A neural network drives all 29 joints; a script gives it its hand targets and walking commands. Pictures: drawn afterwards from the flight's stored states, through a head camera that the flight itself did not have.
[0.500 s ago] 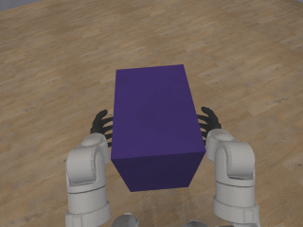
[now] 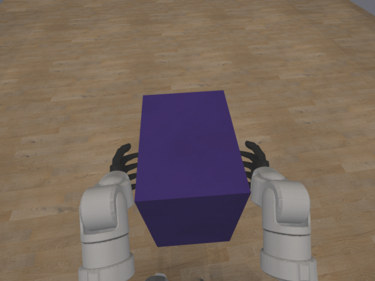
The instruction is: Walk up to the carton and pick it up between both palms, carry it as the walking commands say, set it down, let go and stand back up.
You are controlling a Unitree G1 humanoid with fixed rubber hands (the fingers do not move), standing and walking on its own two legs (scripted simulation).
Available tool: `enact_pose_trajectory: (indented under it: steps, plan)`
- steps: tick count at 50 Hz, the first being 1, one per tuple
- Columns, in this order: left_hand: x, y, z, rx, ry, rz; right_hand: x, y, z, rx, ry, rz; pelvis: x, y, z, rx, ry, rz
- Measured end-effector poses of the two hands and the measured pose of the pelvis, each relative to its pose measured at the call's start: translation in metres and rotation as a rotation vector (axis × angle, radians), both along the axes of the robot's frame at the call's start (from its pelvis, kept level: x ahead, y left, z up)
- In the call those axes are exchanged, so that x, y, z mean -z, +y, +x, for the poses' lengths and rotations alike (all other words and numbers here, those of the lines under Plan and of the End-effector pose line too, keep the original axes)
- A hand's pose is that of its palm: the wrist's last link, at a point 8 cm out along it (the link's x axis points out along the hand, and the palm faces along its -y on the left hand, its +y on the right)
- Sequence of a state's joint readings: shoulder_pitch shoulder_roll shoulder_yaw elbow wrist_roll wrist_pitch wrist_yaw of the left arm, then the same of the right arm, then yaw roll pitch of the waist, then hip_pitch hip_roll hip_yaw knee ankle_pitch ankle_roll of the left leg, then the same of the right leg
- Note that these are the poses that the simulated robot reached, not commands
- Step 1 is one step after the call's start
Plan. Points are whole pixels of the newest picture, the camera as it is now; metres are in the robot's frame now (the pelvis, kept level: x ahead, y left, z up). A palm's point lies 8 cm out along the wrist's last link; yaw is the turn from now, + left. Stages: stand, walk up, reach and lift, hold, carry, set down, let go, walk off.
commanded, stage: carry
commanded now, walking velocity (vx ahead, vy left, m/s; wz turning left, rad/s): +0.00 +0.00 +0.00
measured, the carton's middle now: (188, 172) +0.36 +0.03 +0.02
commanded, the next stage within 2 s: none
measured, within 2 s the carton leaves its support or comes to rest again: neither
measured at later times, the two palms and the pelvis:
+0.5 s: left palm (113, 199) +0.25 +0.15 +0.11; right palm (267, 198) +0.26 -0.11 +0.10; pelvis -0.05 +0.01 +0.00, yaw +2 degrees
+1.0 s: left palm (102, 203) +0.24 +0.17 +0.11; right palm (258, 194) +0.26 -0.10 +0.11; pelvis -0.05 +0.01 +0.02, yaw +4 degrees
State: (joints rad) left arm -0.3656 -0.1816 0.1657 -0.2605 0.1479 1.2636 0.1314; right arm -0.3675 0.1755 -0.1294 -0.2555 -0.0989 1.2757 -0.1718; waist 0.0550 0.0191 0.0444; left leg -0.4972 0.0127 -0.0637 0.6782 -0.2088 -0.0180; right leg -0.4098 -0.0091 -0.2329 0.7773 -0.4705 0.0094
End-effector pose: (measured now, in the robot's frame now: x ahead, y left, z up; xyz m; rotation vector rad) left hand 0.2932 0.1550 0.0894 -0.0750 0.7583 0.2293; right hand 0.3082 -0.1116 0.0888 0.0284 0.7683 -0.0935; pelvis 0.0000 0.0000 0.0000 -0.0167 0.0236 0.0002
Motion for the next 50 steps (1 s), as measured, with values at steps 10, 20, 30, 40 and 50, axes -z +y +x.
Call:
enact_pose_trajectory:
  steps: [10, 20, 30, 40, 50]
  plan:
    - [-0.021, -0.024, -0.014, 0.022, 0.000, 0.072, -0.002, -0.023, -0.019, 0.015, -0.002, 0.065, -0.011, -0.011, -0.016, -0.027, 0.014, 0.069]
    - [-0.017, -0.011, -0.033, 0.026, -0.022, 0.050, -0.007, -0.011, -0.037, 0.015, -0.025, 0.037, -0.007, 0.000, -0.037, -0.027, 0.015, 0.042]
    - [-0.022, -0.001, -0.060, 0.019, -0.044, 0.040, -0.015, -0.001, -0.062, 0.006, -0.047, 0.026, -0.005, 0.007, -0.059, -0.035, -0.009, 0.034]
    - [-0.025, 0.026, -0.069, -0.002, -0.033, 0.019, -0.023, 0.026, -0.066, -0.015, -0.036, 0.006, -0.014, 0.026, -0.066, -0.063, 0.032, 0.015]
    - [-0.021, 0.014, -0.056, -0.020, -0.002, 0.003, -0.023, 0.014, -0.049, -0.032, -0.007, -0.012, -0.021, 0.006, -0.051, -0.074, 0.053, -0.003]
